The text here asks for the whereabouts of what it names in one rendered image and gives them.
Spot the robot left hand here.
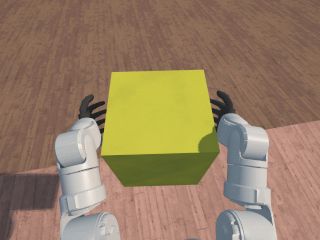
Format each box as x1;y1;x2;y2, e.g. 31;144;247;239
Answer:
78;94;107;134

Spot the robot right upper arm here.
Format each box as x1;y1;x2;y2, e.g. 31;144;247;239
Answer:
215;209;277;240

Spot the robot left forearm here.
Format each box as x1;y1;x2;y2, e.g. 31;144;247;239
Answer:
54;117;107;240

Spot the robot right forearm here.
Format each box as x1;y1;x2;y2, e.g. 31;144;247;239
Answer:
217;113;278;240

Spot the carton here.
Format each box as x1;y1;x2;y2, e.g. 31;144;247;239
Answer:
101;69;220;187

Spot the robot left upper arm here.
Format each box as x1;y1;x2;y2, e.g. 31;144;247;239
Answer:
61;212;121;240

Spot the robot right hand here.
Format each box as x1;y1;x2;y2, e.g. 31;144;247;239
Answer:
209;90;236;132

